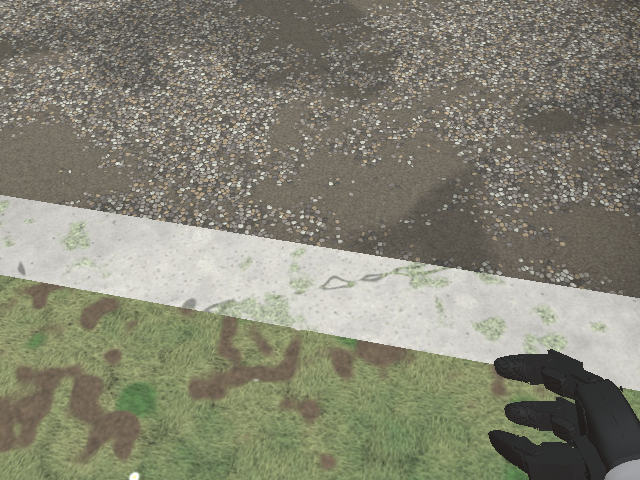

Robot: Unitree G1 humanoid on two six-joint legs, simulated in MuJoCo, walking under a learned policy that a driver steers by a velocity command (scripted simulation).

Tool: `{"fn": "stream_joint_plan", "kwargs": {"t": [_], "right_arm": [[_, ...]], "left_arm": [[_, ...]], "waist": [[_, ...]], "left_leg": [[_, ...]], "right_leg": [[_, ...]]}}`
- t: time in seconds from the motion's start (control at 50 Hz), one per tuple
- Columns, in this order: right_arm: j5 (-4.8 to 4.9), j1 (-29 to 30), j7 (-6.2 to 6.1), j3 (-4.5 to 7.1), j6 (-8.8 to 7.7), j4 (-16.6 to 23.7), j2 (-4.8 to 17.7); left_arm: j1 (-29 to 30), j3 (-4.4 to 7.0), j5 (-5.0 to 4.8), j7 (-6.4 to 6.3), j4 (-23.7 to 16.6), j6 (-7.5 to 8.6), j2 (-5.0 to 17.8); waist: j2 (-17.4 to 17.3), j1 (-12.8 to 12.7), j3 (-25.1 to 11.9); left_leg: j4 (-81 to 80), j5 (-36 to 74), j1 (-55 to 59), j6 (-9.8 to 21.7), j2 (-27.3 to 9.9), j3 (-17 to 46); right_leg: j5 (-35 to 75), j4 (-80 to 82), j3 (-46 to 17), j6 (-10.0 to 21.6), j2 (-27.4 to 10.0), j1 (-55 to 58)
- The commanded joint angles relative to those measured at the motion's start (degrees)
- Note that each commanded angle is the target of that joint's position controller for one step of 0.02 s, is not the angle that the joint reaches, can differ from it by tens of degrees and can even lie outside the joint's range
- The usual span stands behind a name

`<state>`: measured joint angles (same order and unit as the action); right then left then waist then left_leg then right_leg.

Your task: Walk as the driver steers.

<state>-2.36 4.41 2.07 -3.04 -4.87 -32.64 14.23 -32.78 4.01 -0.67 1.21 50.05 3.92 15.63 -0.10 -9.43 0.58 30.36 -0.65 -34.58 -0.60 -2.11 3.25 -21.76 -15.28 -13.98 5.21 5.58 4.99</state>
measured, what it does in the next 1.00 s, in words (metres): walks ahead: left foot, then right foot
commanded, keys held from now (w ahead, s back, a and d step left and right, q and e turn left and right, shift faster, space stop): w+e+shift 0.12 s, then w+shift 0.18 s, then w+q+shift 0.62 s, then w+shift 0.06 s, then w+e+shift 0.02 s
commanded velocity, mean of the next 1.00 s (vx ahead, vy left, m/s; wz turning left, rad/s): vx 1.00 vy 0.00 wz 0.16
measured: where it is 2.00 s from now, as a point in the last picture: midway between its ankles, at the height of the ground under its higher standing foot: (428, 385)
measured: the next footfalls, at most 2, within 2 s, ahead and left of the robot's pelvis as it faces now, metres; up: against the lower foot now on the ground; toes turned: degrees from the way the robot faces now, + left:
left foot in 0.04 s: +0.23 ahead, +0.15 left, +0.00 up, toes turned -5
right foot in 0.44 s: +0.56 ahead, -0.16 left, +0.00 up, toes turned -15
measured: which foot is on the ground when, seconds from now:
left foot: up 0.00-0.02, down 0.04-0.44, up 0.46-0.84, down 0.86-1.00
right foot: down 0.00-0.04, up 0.06-0.42, down 0.44-0.84, up 0.86-1.00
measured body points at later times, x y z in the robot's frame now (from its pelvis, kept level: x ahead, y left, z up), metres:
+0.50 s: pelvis +0.45 -0.06 -0.02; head +0.47 -0.07 +0.43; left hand +0.73 +0.11 -0.09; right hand +0.30 -0.29 -0.15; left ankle +0.25 +0.14 -0.63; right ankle +0.52 -0.15 -0.73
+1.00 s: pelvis +0.77 -0.07 -0.06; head +0.82 -0.05 +0.39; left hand +0.93 +0.18 -0.16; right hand +0.93 -0.30 -0.17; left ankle +0.84 -0.04 -0.73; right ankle +0.79 -0.24 -0.65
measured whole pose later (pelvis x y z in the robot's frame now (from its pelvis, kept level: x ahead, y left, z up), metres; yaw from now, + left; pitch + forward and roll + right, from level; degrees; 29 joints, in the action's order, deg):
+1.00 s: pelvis +0.77 -0.07 -0.06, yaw +13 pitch +1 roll -2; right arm -0.5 -14.6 -1.0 0.7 1.6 -38.9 14.1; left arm -3.4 -1.0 4.1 -4.3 35.3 -2.2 10.8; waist -0.6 1.9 4.6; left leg 56.1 -20.5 -35.8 9.3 11.1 0.7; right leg -25.3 -81.3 -5.8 -5.2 1.1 -37.4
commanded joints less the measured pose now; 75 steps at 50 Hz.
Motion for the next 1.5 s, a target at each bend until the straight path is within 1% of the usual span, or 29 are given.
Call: {"fn": "stream_joint_plan", "kwargs": {"t": [0.02,0.04,0.06,0.08,0.12,0.22,0.36,0.4,0.44,0.46,0.48,0.52,0.64,0.78,0.82,0.84,0.86,0.88,0.9,0.96,1.06,1.12,1.18,1.24,1.3,1.34,1.36,1.4,1.5], "right_arm": [[0.03,-13.3,-2.12,4.64,-1.01,-0.7,10.4],[-0.73,-24.3,-3.41,6.15,-1.30,-2.2,13.8],[-2.85,-31.7,-4.22,7.69,-1.00,-3.1,18.0],[-1.61,-29.0,-3.78,8.40,-0.28,-3.7,19.0],[-0.87,-22.2,-3.24,6.61,-0.15,-3.7,8.8],[0.53,-26.0,-1.73,5.58,-2.35,-10.6,4.5],[2.03,-27.6,-2.01,6.47,-2.11,-13.7,12.4],[1.95,-29.3,-2.52,6.84,-1.08,-15.2,16.1],[2.51,-28.9,-2.99,6.51,-0.48,-14.6,16.0],[1.05,-31.1,-2.88,4.87,0.02,-12.7,6.5],[4.35,-35.4,-3.49,5.18,0.19,-9.4,6.7],[2.66,-28.9,-4.19,5.82,1.19,-8.7,9.2],[2.21,-23.3,-2.24,6.17,7.42,-6.7,1.9],[1.89,-19.8,0.30,5.92,6.98,-3.2,2.7],[2.74,-38.6,-0.48,8.47,8.19,-7.7,8.0],[3.98,-48.4,-1.45,10.49,8.15,-9.6,11.8],[5.67,-36.9,-1.64,9.65,7.76,-9.0,12.9],[5.85,-24.1,-2.26,7.16,7.25,-4.6,10.5],[4.66,-21.1,-3.14,6.95,6.67,-1.4,10.0],[1.31,-9.1,-3.90,4.12,4.61,2.8,3.9],[0.78,-9.0,-2.76,4.02,4.24,2.3,7.2],[0.07,-2.5,-2.94,3.12,5.92,4.2,4.2],[-0.68,-4.6,-3.76,3.45,8.64,5.7,1.1],[-0.88,-3.4,-2.85,2.62,7.05,7.2,0.0],[-1.30,-4.7,-2.50,1.95,5.85,5.1,-1.2],[-1.86,-4.5,-1.01,2.81,6.50,2.7,1.8],[-1.54,-3.4,-1.32,3.45,6.90,3.2,2.7],[-0.52,-6.2,-4.05,3.15,7.56,2.6,1.1],[0.01,-1.3,-4.49,1.99,3.93,6.0,-0.4]], "left_arm": [[5.4,3.22,0.09,-0.39,-4.3,0.85,13.6],[7.3,2.75,0.03,-0.14,-5.4,1.39,11.7],[5.2,0.66,-1.35,-0.60,-7.6,1.80,2.8],[4.3,-0.07,-1.27,-0.80,-9.7,0.99,4.6],[14.4,0.39,1.23,-0.35,-8.9,-0.41,7.0],[21.0,-1.05,2.64,2.19,-12.5,-2.68,1.7],[30.4,-2.83,2.54,3.51,-17.1,-1.81,3.8],[22.7,-1.96,3.14,1.70,-15.4,-1.76,5.7],[2.8,0.99,4.45,-0.77,-9.6,-1.68,11.7],[0.4,1.63,5.02,-1.66,-10.1,-1.12,17.6],[2.1,1.83,3.94,-1.71,-12.2,-1.22,18.2],[10.2,0.44,2.56,-1.50,-10.7,-0.28,10.6],[13.3,-1.41,0.46,-1.33,-7.7,2.34,3.3],[15.1,-0.92,-0.13,-3.44,-7.8,1.69,8.4],[23.4,0.64,0.70,-4.29,-9.7,0.36,13.5],[31.4,1.47,-0.34,-3.87,-10.4,-1.07,14.1],[29.6,-0.83,1.03,-3.04,-10.5,-2.93,5.0],[19.4,-2.26,2.65,-3.58,-13.9,-4.28,-1.4],[15.8,-2.81,4.59,-4.40,-16.5,-4.68,-1.1],[15.6,-3.62,5.29,-6.28,-15.8,-6.73,0.6],[14.1,-3.72,4.16,-5.26,-13.2,-6.99,1.8],[16.9,-3.60,3.57,-4.45,-13.4,-6.86,0.4],[27.1,-3.39,0.71,-2.83,-17.8,-6.86,2.4],[35.2,-2.68,1.07,-3.99,-21.7,-5.83,4.0],[33.0,-1.80,0.63,-4.82,-21.6,-6.78,3.6],[23.5,-1.79,0.54,-4.73,-20.3,-8.08,0.2],[25.0,-1.08,2.38,-4.42,-19.9,-7.96,0.6],[28.5,-0.32,1.64,-4.01,-20.4,-6.49,0.4],[28.0,-0.69,0.25,-3.42,-20.7,-9.53,-0.4]], "waist": [[1.4,13.0,-8.0],[-0.4,18.2,-14.4],[-12.5,18.1,-22.9],[-19.6,15.1,-25.3],[-4.4,15.1,-8.0],[-6.1,10.0,0.4],[-2.5,7.3,6.8],[-2.8,2.6,1.0],[-2.0,-7.7,-9.6],[12.7,-3.0,-16.0],[13.7,0.0,-25.7],[5.0,4.4,-8.1],[4.8,11.6,4.2],[5.6,15.3,2.2],[10.9,25.7,-7.0],[4.3,34.3,-9.8],[-17.5,25.9,-2.0],[-18.4,9.2,1.3],[-13.6,8.7,-9.8],[-3.5,4.1,-8.1],[-3.1,6.4,-21.2],[0.3,7.1,-14.6],[13.3,10.2,-9.5],[9.6,12.6,-8.8],[1.8,12.4,-12.5],[-20.8,10.4,-17.5],[-20.7,11.9,-15.5],[-9.5,10.9,-10.6],[-6.3,6.7,-10.3]], "left_leg": [[-1.8,-6.0,32.9,1.8,3.5,-3.2],[-1.2,-16.6,46.7,3.7,-4.7,4.3],[-5.8,-37.7,61.7,7.5,-22.3,28.0],[-13.4,-45.7,60.3,11.2,-26.8,47.1],[-14.0,-33.5,45.1,9.5,-20.0,27.9],[-18.5,-4.4,33.0,8.8,-14.2,8.7],[-25.8,21.4,20.5,9.1,-10.5,-7.1],[-12.1,45.2,25.2,8.9,-11.1,-8.4],[20.8,31.0,11.5,6.9,-6.5,-6.8],[47.4,-31.9,3.5,6.2,0.9,-3.2],[57.5,-27.7,-3.3,5.8,5.4,6.7],[54.8,-18.5,-8.6,5.7,-0.7,1.7],[40.9,-6.7,-5.3,5.8,-3.8,0.3],[17.6,1.9,15.4,10.3,4.8,-13.1],[24.9,-8.7,35.6,13.9,6.2,-8.6],[19.4,-5.7,45.5,19.2,3.2,-2.0],[14.0,21.4,38.6,18.0,3.8,3.8],[16.2,59.5,25.7,20.9,-0.7,12.4],[12.5,52.9,26.9,26.9,-6.2,23.9],[7.7,26.4,5.4,22.7,-3.1,22.2],[9.8,43.3,11.9,14.6,-4.1,14.4],[17.0,40.8,8.2,7.1,-4.4,4.8],[33.2,-0.5,2.8,-4.5,7.2,-4.8],[36.9,-28.4,9.9,-1.5,5.0,1.3],[8.8,-16.1,18.7,1.6,1.1,0.9],[13.7,41.1,32.9,2.7,-7.4,1.3],[10.1,46.6,24.9,4.6,-11.6,3.3],[8.4,37.1,25.0,0.4,-14.0,7.6],[2.8,17.3,20.1,-2.9,-12.7,1.3]], "right_leg": [[47.2,-19.1,-4.8,2.6,-7.1,-15.6],[36.9,-34.5,-3.0,1.8,-4.8,-24.1],[0.1,-53.2,3.4,1.1,0.4,-39.6],[-4.8,-63.1,7.1,1.5,-1.5,-47.9],[4.4,-61.5,9.1,1.3,-7.4,-51.5],[3.8,-54.9,8.1,0.0,-10.0,-50.8],[19.4,-26.7,18.3,1.1,-5.5,-27.6],[13.2,-25.6,20.0,2.4,-1.8,-15.6],[11.1,-21.8,12.3,2.6,-6.9,12.3],[10.8,-20.5,-4.9,1.1,-23.9,17.6],[15.5,-9.1,-25.9,3.4,-32.8,18.5],[17.6,-7.3,-12.2,3.4,-27.5,3.7],[35.2,-5.0,14.6,-1.6,-19.5,-18.7],[61.5,-16.0,28.9,-4.7,-17.4,-24.4],[78.3,-37.2,26.3,-6.2,-19.4,-29.1],[61.3,-65.8,25.0,-7.6,-13.7,-36.0],[-1.8,-86.9,25.4,-7.0,0.3,-46.3],[-5.5,-89.4,18.4,-9.2,-1.4,-49.0],[-4.9,-84.5,12.2,-11.1,-0.7,-50.2],[-4.4,-69.0,10.1,-11.3,-3.1,-43.7],[0.6,-50.2,13.2,-7.0,-3.8,-22.2],[12.2,-41.7,15.4,-2.7,-5.1,-17.4],[62.3,-29.8,-5.9,9.5,-12.0,-25.2],[73.9,-25.1,-9.9,9.7,-14.7,-35.2],[64.3,-27.6,-5.8,2.3,-8.5,-27.0],[14.0,-39.4,6.3,-2.4,4.7,-40.4],[-3.5,-49.9,7.5,-3.3,6.4,-39.7],[-1.6,-58.4,2.8,-3.8,3.5,-48.5],[1.3,-55.0,4.2,-6.4,-1.5,-44.0]]}}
